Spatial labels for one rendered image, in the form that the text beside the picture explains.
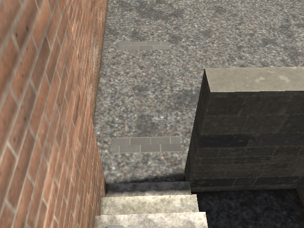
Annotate stairs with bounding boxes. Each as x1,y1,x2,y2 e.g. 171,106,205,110
94,181,208,228

